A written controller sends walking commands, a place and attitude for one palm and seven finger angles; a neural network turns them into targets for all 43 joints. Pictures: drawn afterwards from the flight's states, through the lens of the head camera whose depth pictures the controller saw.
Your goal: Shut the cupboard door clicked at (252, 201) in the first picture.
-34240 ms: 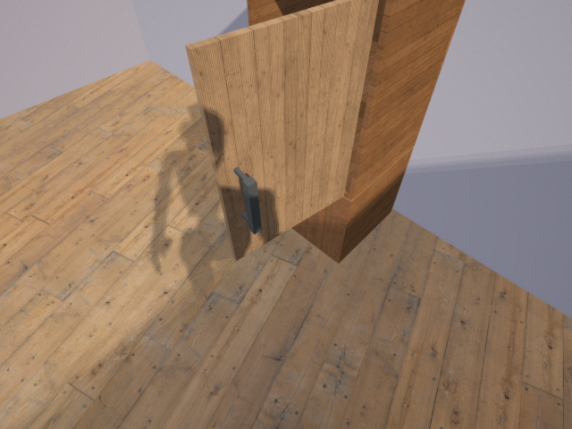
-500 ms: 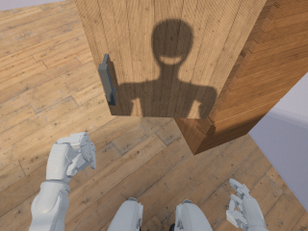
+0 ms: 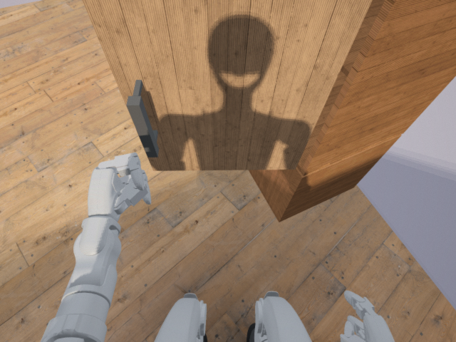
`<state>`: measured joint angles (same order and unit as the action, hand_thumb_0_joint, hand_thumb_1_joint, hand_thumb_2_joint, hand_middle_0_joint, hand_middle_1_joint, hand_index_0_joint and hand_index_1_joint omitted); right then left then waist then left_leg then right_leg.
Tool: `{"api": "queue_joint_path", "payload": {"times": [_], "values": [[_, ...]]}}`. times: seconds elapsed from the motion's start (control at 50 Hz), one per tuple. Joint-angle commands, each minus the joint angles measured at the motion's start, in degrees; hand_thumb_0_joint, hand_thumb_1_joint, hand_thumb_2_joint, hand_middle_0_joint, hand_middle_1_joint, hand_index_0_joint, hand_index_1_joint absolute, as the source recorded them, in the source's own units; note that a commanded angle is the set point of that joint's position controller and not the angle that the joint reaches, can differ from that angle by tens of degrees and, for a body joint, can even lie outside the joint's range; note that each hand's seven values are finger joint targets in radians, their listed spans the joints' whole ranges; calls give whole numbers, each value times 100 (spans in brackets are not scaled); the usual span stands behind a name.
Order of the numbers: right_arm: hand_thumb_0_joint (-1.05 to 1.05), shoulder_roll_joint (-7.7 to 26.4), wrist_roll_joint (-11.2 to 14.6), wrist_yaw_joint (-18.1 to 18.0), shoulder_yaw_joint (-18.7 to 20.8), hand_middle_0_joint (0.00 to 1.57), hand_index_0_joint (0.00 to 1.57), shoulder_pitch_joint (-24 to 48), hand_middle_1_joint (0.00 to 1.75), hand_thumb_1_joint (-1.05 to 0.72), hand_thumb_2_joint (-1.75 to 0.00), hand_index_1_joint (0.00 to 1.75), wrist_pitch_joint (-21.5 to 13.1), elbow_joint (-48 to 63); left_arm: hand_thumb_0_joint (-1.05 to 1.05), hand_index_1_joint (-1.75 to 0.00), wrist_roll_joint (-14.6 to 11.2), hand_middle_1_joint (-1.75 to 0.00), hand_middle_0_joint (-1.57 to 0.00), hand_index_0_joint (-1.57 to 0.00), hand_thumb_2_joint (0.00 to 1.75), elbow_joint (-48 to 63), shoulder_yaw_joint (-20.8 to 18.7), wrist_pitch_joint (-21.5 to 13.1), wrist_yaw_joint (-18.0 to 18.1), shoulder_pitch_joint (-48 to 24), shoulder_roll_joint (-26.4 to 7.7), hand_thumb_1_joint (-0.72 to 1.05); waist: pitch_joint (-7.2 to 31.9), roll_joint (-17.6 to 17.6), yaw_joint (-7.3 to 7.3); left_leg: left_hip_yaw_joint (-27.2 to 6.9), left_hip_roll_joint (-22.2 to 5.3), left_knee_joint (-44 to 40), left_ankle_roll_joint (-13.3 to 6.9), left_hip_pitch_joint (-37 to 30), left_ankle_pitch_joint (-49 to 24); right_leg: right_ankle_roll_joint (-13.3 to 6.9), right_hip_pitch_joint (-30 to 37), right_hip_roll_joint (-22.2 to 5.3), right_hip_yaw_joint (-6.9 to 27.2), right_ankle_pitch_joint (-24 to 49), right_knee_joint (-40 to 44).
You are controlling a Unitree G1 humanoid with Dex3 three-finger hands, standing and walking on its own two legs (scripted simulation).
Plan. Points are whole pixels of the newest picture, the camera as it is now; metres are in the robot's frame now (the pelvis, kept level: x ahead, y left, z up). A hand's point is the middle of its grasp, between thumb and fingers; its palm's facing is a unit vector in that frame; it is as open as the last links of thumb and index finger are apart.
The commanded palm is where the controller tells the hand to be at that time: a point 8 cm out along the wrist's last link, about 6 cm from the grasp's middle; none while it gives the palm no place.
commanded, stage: bring the fist close to the handle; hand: left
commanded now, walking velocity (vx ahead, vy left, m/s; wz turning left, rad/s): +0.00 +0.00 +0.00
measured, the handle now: (146, 121) +0.52 +0.18 +0.02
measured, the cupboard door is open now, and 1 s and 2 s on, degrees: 66 66 49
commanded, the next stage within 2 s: push the door shut along its arc in 0.62 s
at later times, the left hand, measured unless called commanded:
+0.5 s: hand (151, 162) +0.42 +0.15 +0.02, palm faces +0.06 -1.00 -0.03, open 3.1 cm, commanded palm +0.39 +0.21 +0.03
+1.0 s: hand (152, 151) +0.44 +0.16 +0.03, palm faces -0.01 -1.00 -0.04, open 3.1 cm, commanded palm +0.43 +0.21 +0.03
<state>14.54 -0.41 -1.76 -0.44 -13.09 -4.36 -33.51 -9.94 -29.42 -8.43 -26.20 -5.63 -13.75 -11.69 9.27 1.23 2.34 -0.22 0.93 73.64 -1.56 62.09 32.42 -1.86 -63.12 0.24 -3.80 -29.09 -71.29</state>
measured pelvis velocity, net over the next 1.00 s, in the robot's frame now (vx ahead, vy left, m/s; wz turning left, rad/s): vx -0.01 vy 0.00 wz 0.00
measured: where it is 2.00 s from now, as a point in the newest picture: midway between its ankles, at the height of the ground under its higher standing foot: outside the picture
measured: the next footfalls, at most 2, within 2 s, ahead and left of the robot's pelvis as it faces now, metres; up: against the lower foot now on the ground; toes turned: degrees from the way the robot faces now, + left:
none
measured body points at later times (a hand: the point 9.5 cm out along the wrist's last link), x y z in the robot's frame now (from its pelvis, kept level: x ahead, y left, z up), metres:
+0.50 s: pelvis +0.00 +0.00 +0.00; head +0.12 +0.00 +0.43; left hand +0.41 +0.21 +0.03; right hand +0.08 -0.26 -0.12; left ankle +0.02 +0.10 -0.62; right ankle +0.05 -0.10 -0.62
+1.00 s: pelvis -0.01 +0.00 -0.01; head +0.12 +0.01 +0.43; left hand +0.44 +0.21 +0.03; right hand +0.10 -0.26 -0.12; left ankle +0.02 +0.10 -0.62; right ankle +0.05 -0.10 -0.62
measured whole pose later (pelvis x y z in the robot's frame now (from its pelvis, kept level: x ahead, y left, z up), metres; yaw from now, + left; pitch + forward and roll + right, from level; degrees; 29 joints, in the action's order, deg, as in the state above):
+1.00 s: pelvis -0.01 +0.00 -0.01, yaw +0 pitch +24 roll -2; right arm 14.7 -0.8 -1.1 -0.5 -13.1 -1.3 -35.9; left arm -7.3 -56.3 -14.6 -32.0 -9.2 -37.1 -17.3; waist 9.0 1.2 5.4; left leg -0.3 0.7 74.8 -1.6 66.7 31.8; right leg -1.9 -67.6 0.4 -3.9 -28.3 -72.1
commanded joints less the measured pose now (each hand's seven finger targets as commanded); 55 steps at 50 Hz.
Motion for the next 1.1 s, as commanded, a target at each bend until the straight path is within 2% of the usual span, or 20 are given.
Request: {"api": "queue_joint_path", "payload": {"times": [0.0,0.06,0.2,0.24,0.28,0.34,0.4,0.44,0.5,0.56,0.62,0.7,0.72,0.74,0.84,0.9,0.96,0.98,1.0,1.08], "values": [[0,763,13,-57,306,20,20,-214,30,-90,-90,30,-160,518,0,-150,19,-150,-130,-130,90,588,-455,-523,111,-2111,-925,90,2043,-44,135,-208,-17,-1066,39,-750,-1145,44,1607,-15,380,1019,964],[0,783,-14,-49,346,20,20,-343,30,-90,-90,30,-159,436,0,-150,39,-150,-130,-130,90,358,-501,-644,113,-2393,-932,90,2461,17,138,-218,-27,-1002,53,-971,-1497,38,1653,-4,356,1401,855],[0,821,-30,3,358,20,20,-576,30,-90,-90,30,-39,246,0,-150,145,-150,-130,-130,90,-623,-582,-705,104,-3447,-1053,90,2367,50,338,-237,-26,-954,48,-793,-1401,51,1439,9,360,1350,847],[0,842,-39,29,374,20,20,-638,30,-90,-90,30,-14,326,0,-150,135,-150,-130,-130,90,-631,-801,-763,124,-3212,-1215,90,2656,195,177,-224,-10,-978,62,-906,-1578,21,1568,30,345,1474,807],[0,812,-43,72,386,20,20,-660,30,-90,-90,30,38,314,0,-150,150,-150,-130,-130,90,-667,-784,-791,115,-3075,-1149,90,2792,117,161,-204,-28,-982,71,-976,-1791,36,1695,30,349,1731,776],[0,827,-32,101,390,20,20,-722,30,-90,-90,30,103,379,0,-150,138,-150,-130,-130,90,-624,-944,-816,106,-2807,-1312,90,2783,59,87,-171,-25,-1020,61,-902,-1909,25,1888,54,356,1889,793],[0,810,-18,113,403,20,20,-706,30,-90,-90,30,160,337,0,-150,166,-150,-130,-130,90,-574,-740,-849,109,-2967,-1102,90,2517,-85,210,-160,-44,-1075,49,-855,-1680,54,1778,43,365,1710,886],[0,817,-27,104,423,20,20,-715,30,-90,-90,30,133,366,0,-150,147,-150,-130,-130,90,-292,-703,-939,139,-3084,-1065,90,2639,157,213,-178,-42,-1065,56,-1037,-1730,38,1675,50,338,1676,865],[0,814,-41,94,426,20,20,-708,30,-90,-90,30,149,260,0,-150,173,-150,-130,-130,90,-432,-679,-1009,169,-3088,-1028,90,2512,-52,258,-192,-49,-1082,55,-1008,-1623,52,1654,45,340,1597,906],[0,819,-56,97,434,20,20,-680,30,-90,-90,30,136,225,0,-150,215,-150,-130,-130,90,-352,-552,-1076,171,-3189,-940,90,2575,276,264,-220,-60,-1085,92,-1260,-1726,35,1425,38,298,1584,865],[0,827,-54,101,435,20,20,-664,30,-90,-90,30,160,216,0,-150,224,-150,-130,-130,90,-578,-618,-1036,183,-3046,-975,90,2433,22,249,-226,-57,-1111,84,-1129,-1601,35,1483,44,292,1496,905],[0,812,-53,79,398,20,20,-600,30,-90,-90,30,178,271,0,-150,233,-150,-130,-130,90,-647,-683,-1037,172,-3171,-1075,90,2376,57,213,-200,-24,-1130,64,-967,-1380,34,1562,32,337,1343,934],[0,803,-42,85,403,20,20,-573,30,-90,-90,30,177,287,0,-150,223,-150,-130,-130,90,-654,-632,-1032,141,-3110,-1008,90,2403,66,224,-166,-17,-1110,54,-974,-1367,41,1576,27,355,1351,963],[0,825,-45,61,393,20,20,-602,30,-90,-90,30,170,288,0,-150,227,-150,-130,-130,90,-579,-729,-1070,127,-3361,-1222,90,2460,119,255,-204,-20,-1076,51,-997,-1442,28,1562,38,352,1416,906],[0,849,-37,4,373,20,20,-655,30,-90,-90,30,162,154,0,-150,241,-150,-130,-130,90,-1042,-694,-1096,-104,-4202,-1373,90,2356,115,476,-240,-22,-945,16,-924,-1275,51,1322,34,394,1259,912],[0,877,-26,-1,354,20,20,-662,30,-90,-90,30,168,117,0,-150,210,-150,-130,-130,90,-1424,-713,-1033,-300,-4444,-1455,90,2428,235,486,-256,-22,-905,32,-885,-1272,40,1248,20,394,1238,862],[0,924,-10,-8,332,20,20,-743,30,-90,-90,30,189,104,0,-150,191,-150,-130,-130,90,-1749,-886,-929,-491,-4664,-1775,90,2560,257,507,-269,-26,-803,12,-757,-1374,32,1269,27,433,1340,794],[0,918,-8,3,333,20,20,-786,30,-90,-90,30,201,104,0,-150,186,-150,-130,-130,90,-1851,-789,-887,-560,-4755,-1660,90,2557,236,558,-293,-29,-807,10,-769,-1391,37,1229,33,408,1339,786],[0,940,-8,13,341,20,20,-824,30,-90,-90,30,205,120,0,-150,158,-150,-130,-130,90,-1838,-869,-871,-613,-4802,-1745,90,2681,277,523,-289,-29,-770,8,-776,-1457,30,1266,32,423,1393,762],[0,985,16,20,355,20,20,-953,30,-90,-90,30,247,84,0,-150,119,-150,-130,-130,90,-1923,-828,-820,-792,-5205,-1813,90,2844,340,652,-365,-57,-714,1,-928,-1585,28,1070,53,391,1403,726]]}}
